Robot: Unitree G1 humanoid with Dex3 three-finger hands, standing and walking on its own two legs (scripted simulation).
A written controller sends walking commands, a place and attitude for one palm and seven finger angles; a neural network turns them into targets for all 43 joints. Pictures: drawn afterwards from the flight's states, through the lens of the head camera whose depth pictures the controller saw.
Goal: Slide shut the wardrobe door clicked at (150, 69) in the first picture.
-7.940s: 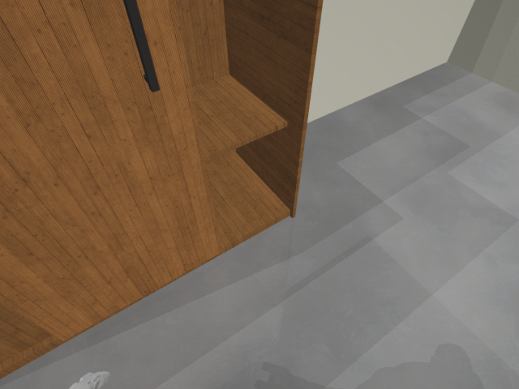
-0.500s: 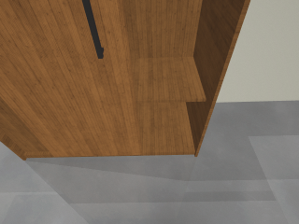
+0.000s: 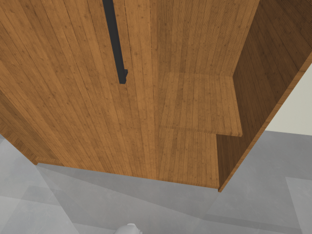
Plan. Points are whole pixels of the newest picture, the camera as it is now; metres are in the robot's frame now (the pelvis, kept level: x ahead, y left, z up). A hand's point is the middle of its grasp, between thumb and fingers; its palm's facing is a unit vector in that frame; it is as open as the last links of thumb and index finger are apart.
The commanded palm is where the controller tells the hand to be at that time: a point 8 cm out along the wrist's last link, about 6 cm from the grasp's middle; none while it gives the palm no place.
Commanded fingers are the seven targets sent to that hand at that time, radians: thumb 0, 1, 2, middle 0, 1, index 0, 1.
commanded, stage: come to a stop and stand still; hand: left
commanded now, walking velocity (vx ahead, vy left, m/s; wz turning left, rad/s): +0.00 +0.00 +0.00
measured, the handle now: (115, 25) +0.53 +0.16 +0.27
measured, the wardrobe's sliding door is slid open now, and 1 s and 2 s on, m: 0.39 0.39 0.39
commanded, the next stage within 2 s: look again from close up in 1.86 s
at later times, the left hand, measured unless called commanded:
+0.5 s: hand out of the picture +0.09 +0.22 -0.18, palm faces +0.01 -0.96 -0.26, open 7.3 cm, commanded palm none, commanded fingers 0.00 0.90 0.90 -0.20 -0.30 -0.20 -0.30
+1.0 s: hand out of the picture +0.03 +0.11 -0.17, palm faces +0.01 -0.98 -0.21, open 7.2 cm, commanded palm none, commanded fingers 0.00 0.90 0.90 -0.20 -0.30 -0.20 -0.30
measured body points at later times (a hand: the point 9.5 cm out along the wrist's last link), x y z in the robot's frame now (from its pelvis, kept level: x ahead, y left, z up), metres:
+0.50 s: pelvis +0.03 +0.01 +0.00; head +0.06 +0.02 +0.45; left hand +0.09 +0.27 -0.15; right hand +0.10 -0.23 -0.15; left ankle +0.09 +0.12 -0.74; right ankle +0.00 -0.13 -0.69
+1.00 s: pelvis +0.02 -0.06 +0.00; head +0.02 -0.07 +0.45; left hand +0.03 +0.17 -0.16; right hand -0.04 -0.26 -0.17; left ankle +0.04 +0.11 -0.74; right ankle -0.01 -0.13 -0.74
